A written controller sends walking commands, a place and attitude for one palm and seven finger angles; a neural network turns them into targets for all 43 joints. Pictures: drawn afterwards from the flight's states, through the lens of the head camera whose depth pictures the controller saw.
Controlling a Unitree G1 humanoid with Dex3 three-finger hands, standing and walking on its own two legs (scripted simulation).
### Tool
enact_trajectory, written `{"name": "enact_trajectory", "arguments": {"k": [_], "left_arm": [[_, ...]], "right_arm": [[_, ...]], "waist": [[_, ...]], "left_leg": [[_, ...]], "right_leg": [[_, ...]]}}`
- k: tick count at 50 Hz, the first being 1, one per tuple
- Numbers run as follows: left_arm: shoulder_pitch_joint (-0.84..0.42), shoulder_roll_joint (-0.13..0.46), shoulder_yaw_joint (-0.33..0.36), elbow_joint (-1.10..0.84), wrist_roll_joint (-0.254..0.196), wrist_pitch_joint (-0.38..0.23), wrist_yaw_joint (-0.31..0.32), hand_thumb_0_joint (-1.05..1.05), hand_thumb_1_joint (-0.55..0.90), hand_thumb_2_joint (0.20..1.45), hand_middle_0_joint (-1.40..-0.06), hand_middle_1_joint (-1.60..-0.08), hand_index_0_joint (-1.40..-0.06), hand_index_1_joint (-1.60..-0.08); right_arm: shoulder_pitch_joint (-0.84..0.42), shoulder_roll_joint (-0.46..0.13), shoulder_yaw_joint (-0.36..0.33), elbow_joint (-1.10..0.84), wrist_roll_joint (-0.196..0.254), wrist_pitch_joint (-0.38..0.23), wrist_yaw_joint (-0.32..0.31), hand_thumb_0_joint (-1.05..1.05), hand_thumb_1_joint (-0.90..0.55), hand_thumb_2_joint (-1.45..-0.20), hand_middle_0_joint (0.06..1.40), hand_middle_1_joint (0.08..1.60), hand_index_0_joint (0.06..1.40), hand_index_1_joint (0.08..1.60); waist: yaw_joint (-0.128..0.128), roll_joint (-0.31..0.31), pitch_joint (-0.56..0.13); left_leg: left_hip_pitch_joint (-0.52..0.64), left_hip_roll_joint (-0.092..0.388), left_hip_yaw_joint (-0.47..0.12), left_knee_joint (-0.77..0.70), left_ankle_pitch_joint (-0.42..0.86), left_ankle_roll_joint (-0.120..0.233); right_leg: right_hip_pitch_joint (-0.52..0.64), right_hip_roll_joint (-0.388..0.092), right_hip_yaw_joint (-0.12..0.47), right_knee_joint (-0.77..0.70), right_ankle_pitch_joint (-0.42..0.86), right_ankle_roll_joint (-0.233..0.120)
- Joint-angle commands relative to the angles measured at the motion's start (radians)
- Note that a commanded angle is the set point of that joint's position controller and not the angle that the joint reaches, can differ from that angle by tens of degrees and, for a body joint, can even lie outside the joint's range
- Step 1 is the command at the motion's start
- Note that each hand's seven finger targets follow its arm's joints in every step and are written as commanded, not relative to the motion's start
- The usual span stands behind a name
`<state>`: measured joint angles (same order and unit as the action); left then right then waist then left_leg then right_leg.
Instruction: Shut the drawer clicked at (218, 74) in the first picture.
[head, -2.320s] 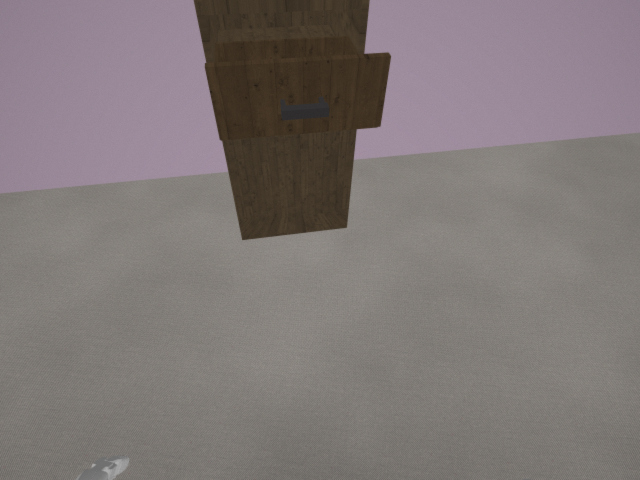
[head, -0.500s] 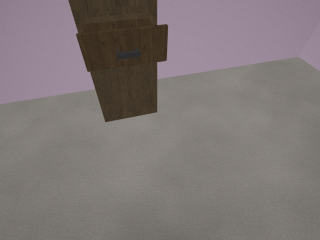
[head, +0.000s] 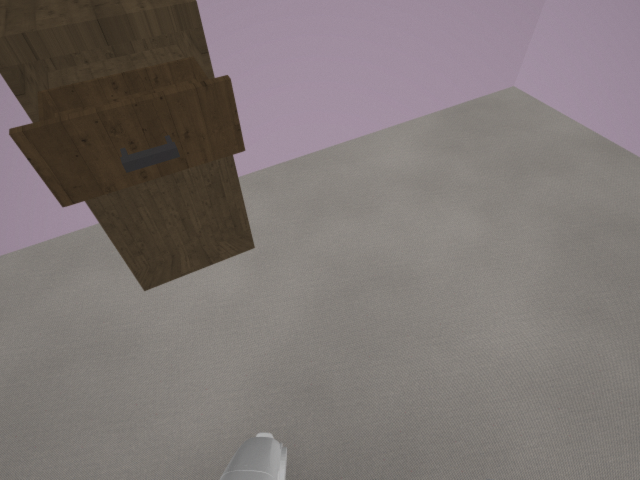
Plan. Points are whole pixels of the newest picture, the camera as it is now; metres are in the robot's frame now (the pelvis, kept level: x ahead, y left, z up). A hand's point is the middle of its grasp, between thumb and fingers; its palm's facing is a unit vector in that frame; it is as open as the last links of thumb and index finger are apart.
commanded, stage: walk to a spot facing it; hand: left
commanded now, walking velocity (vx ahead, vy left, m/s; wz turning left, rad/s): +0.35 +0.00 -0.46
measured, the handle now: (148, 151) +0.67 +0.43 +0.00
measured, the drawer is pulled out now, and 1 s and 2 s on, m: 0.29 0.29 0.29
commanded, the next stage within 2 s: none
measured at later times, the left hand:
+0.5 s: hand (204, 350) +0.34 +0.25 -0.17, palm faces -0.21 -0.96 -0.20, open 7.4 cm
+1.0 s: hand (278, 298) +0.46 +0.14 -0.17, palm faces -0.53 -0.82 -0.23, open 7.4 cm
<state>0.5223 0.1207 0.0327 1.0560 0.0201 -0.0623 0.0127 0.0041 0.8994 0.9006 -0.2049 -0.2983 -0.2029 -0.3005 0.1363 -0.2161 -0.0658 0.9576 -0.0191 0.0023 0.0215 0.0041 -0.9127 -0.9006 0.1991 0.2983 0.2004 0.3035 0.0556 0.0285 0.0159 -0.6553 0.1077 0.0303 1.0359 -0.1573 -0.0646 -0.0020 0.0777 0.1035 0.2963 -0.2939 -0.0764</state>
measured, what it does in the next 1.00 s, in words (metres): walks ahead, turning right: left foot, then right foot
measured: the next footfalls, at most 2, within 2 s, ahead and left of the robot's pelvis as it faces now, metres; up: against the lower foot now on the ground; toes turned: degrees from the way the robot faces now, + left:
left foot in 0.18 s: +0.23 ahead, +0.14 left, +0.00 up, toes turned -1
right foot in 0.76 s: +0.30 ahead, -0.08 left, +0.00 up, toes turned -34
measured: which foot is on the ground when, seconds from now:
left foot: up 0.00-0.16, down 0.18-0.78, up 0.80-1.00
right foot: down 0.00-0.18, up 0.20-0.74, down 0.76-1.00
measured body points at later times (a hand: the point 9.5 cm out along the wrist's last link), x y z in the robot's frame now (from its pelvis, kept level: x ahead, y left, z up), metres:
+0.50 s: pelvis +0.19 +0.08 +0.00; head +0.21 +0.10 +0.45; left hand +0.35 +0.30 -0.15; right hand +0.13 -0.16 -0.14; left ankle +0.19 +0.14 -0.74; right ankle +0.22 -0.07 -0.65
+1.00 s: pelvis +0.27 +0.04 -0.01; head +0.30 +0.01 +0.44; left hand +0.48 +0.19 -0.15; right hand +0.21 -0.21 -0.16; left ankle +0.36 +0.18 -0.67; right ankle +0.27 -0.06 -0.74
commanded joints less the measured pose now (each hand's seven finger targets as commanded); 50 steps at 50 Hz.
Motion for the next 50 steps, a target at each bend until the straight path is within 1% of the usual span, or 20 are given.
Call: {"name": "enact_trajectory", "arguments": {"k": [1,4,5,7,8,9,10,11,13,16,21,32,36,37,38,39,40,44,46,50], "left_arm": [[0.082,0.182,0.040,-0.026,0.010,-0.018,0.022,0.000,0.900,0.900,-0.200,-0.300,-0.200,-0.300],[0.039,0.201,0.047,-0.032,0.014,-0.011,0.029,0.000,0.900,0.900,-0.200,-0.300,-0.200,-0.300],[0.007,0.212,0.053,-0.043,0.012,-0.012,0.028,0.000,0.900,0.900,-0.200,-0.300,-0.200,-0.300],[-0.041,0.227,0.065,-0.058,0.001,-0.016,0.023,0.000,0.900,0.900,-0.200,-0.300,-0.200,-0.300],[-0.031,0.189,0.070,-0.068,-0.011,-0.018,0.014,0.000,0.900,0.900,-0.200,-0.300,-0.200,-0.300],[0.023,0.119,0.065,-0.082,-0.024,-0.010,-0.002,0.000,0.900,0.900,-0.200,-0.300,-0.200,-0.300],[-0.010,0.140,0.066,-0.094,-0.018,-0.006,-0.002,0.000,0.900,0.900,-0.200,-0.300,-0.200,-0.300],[-0.052,0.145,0.066,-0.101,-0.010,0.001,-0.008,0.000,0.900,0.900,-0.200,-0.300,-0.200,-0.300],[-0.109,0.123,0.072,-0.101,0.008,0.023,-0.030,0.000,0.900,0.900,-0.200,-0.300,-0.200,-0.300],[-0.085,0.089,0.069,-0.102,0.011,0.066,-0.044,0.000,0.900,0.900,-0.200,-0.300,-0.200,-0.300],[-0.165,0.088,0.069,-0.141,0.012,0.096,-0.047,0.000,0.900,0.900,-0.200,-0.300,-0.200,-0.300],[-0.456,0.095,0.048,-0.236,0.004,0.096,-0.046,0.000,0.900,0.900,-0.200,-0.300,-0.200,-0.300],[-0.341,0.145,0.059,-0.222,0.010,0.070,-0.036,0.000,0.900,0.900,-0.200,-0.300,-0.200,-0.300],[-0.227,0.187,0.070,-0.194,0.014,0.052,-0.032,0.000,0.900,0.900,-0.200,-0.300,-0.200,-0.300],[-0.136,0.303,0.094,-0.175,0.014,0.036,-0.019,0.000,0.900,0.900,-0.200,-0.300,-0.200,-0.300],[-0.093,0.373,0.106,-0.161,-0.015,0.042,-0.003,0.000,0.900,0.900,-0.200,-0.300,-0.200,-0.300],[-0.125,0.341,0.101,-0.163,-0.021,0.054,0.010,0.000,0.900,0.900,-0.200,-0.300,-0.200,-0.300],[-0.334,0.249,0.076,-0.214,-0.013,0.056,0.015,0.000,0.900,0.900,-0.200,-0.300,-0.200,-0.300],[-0.364,0.250,0.075,-0.223,-0.005,0.056,0.013,0.000,0.900,0.900,-0.200,-0.300,-0.200,-0.300],[-0.345,0.260,0.083,-0.225,0.004,0.067,0.002,0.000,0.900,0.900,-0.200,-0.300,-0.200,-0.300]], "right_arm": [[-0.199,-0.030,0.000,-0.157,0.002,-0.044,0.002,0.000,-0.900,-0.900,0.200,0.300,0.200,0.300],[-0.185,-0.023,0.002,-0.166,0.009,-0.056,0.003,0.000,-0.900,-0.900,0.200,0.300,0.200,0.300],[-0.135,-0.030,0.000,-0.158,0.011,-0.062,-0.002,0.000,-0.900,-0.900,0.200,0.300,0.200,0.300],[0.137,-0.075,-0.015,-0.076,0.006,-0.072,-0.027,0.000,-0.900,-0.900,0.200,0.300,0.200,0.300],[0.308,-0.163,-0.035,-0.030,-0.003,-0.076,-0.043,0.000,-0.900,-0.900,0.200,0.300,0.200,0.300],[0.396,-0.275,-0.057,-0.010,-0.009,-0.077,-0.045,0.000,-0.900,-0.900,0.200,0.300,0.200,0.300],[0.350,-0.245,-0.041,-0.029,0.001,-0.068,-0.044,0.000,-0.900,-0.900,0.200,0.300,0.200,0.300],[0.251,-0.182,-0.030,-0.050,0.000,-0.067,-0.043,0.000,-0.900,-0.900,0.200,0.300,0.200,0.300],[0.142,-0.065,0.003,-0.066,-0.001,-0.083,-0.045,0.000,-0.900,-0.900,0.200,0.300,0.200,0.300],[0.138,-0.022,0.015,-0.049,0.001,-0.098,-0.049,0.000,-0.900,-0.900,0.200,0.300,0.200,0.300],[0.192,-0.045,0.010,-0.028,0.007,-0.098,-0.053,0.000,-0.900,-0.900,0.200,0.300,0.200,0.300],[0.300,-0.107,-0.007,0.012,-0.011,-0.047,-0.053,0.000,-0.900,-0.900,0.200,0.300,0.200,0.300],[0.287,-0.141,-0.021,-0.005,-0.006,-0.033,-0.049,0.000,-0.900,-0.900,0.200,0.300,0.200,0.300],[0.272,-0.146,-0.022,-0.022,0.003,-0.032,-0.040,0.000,-0.900,-0.900,0.200,0.300,0.200,0.300],[0.290,-0.092,-0.011,-0.060,0.017,-0.029,-0.032,0.000,-0.900,-0.900,0.200,0.300,0.200,0.300],[0.233,-0.066,-0.004,-0.095,0.018,-0.025,-0.043,0.000,-0.900,-0.900,0.200,0.300,0.200,0.300],[0.182,-0.075,-0.005,-0.106,0.017,-0.019,-0.056,0.000,-0.900,-0.900,0.200,0.300,0.200,0.300],[0.150,-0.054,-0.007,-0.084,-0.001,0.020,-0.050,0.000,-0.900,-0.900,0.200,0.300,0.200,0.300],[0.180,-0.044,-0.005,-0.073,-0.002,0.034,-0.052,0.000,-0.900,-0.900,0.200,0.300,0.200,0.300],[0.119,-0.042,-0.007,-0.102,-0.002,0.033,-0.046,0.000,-0.900,-0.900,0.200,0.300,0.200,0.300]], "waist": [[0.027,-0.140,0.098],[0.011,-0.181,0.092],[-0.017,-0.185,0.073],[-0.136,-0.144,-0.038],[-0.191,-0.043,-0.170],[-0.172,0.289,-0.257],[-0.144,0.205,-0.202],[-0.104,0.092,-0.055],[-0.045,0.099,0.077],[0.001,0.091,0.064],[-0.001,0.058,0.052],[-0.105,0.089,0.060],[-0.045,0.091,-0.045],[0.018,0.057,-0.120],[0.042,-0.187,-0.255],[0.047,-0.240,-0.298],[0.038,-0.114,-0.256],[-0.068,-0.076,-0.090],[-0.094,-0.100,-0.064],[-0.076,-0.163,-0.040]], "left_leg": [[-0.126,-0.014,0.023,-0.114,-0.040,0.012],[0.043,-0.040,0.032,-0.287,-0.088,0.039],[0.158,-0.067,0.049,-0.354,-0.109,0.053],[0.552,-0.111,0.054,-0.505,0.014,0.078],[0.817,0.040,-0.083,-0.519,0.044,0.107],[0.958,0.362,-0.488,-0.613,0.057,0.202],[0.814,0.420,-0.621,-0.758,-0.081,0.246],[0.660,0.383,-0.520,-0.810,-0.224,0.253],[0.414,0.285,-0.304,-0.846,-0.207,0.190],[0.348,0.217,-0.053,-0.826,0.038,0.177],[0.454,0.216,0.088,-0.792,0.369,0.181],[0.650,0.255,0.216,-0.646,0.579,0.193],[0.654,0.261,0.258,-0.379,0.745,0.140],[0.539,0.243,0.273,-0.164,0.637,0.092],[0.211,0.091,0.289,0.139,-0.028,0.018],[0.055,-0.026,0.154,0.395,-0.509,-0.020],[0.047,0.022,0.013,0.373,-0.453,-0.001],[0.137,0.045,-0.013,0.208,-0.268,-0.020],[0.173,0.027,-0.004,0.141,-0.243,-0.029],[0.210,-0.009,0.005,-0.003,-0.214,-0.027]], "right_leg": [[0.073,-0.270,0.233,-0.041,0.509,-0.120],[0.027,-0.264,0.215,0.011,0.606,-0.097],[-0.011,-0.250,0.199,0.063,0.704,-0.089],[-0.159,-0.172,0.153,0.327,0.772,-0.044],[-0.295,-0.103,0.104,0.561,0.514,-0.017],[-0.526,0.027,-0.024,0.908,-0.225,0.035],[-0.581,-0.015,0.015,1.060,-0.255,0.026],[-0.617,-0.075,-0.006,1.098,-0.173,0.028],[-0.595,-0.141,-0.035,1.097,-0.028,0.040],[-0.552,-0.162,-0.066,1.017,0.037,0.060],[-0.669,-0.179,-0.097,0.938,0.150,0.104],[-0.594,-0.140,-0.222,0.503,0.041,0.087],[-0.354,-0.076,-0.257,0.333,0.017,0.047],[-0.145,-0.108,-0.206,0.212,0.174,0.019],[0.186,-0.368,0.169,0.216,0.691,-0.104],[0.214,-0.535,0.384,0.203,1.143,-0.228],[0.175,-0.499,0.248,0.194,1.054,-0.242],[-0.182,-0.327,0.107,0.091,0.669,-0.118],[-0.270,-0.299,0.080,0.068,0.583,-0.105],[-0.338,-0.257,0.130,0.035,0.323,-0.099]]}}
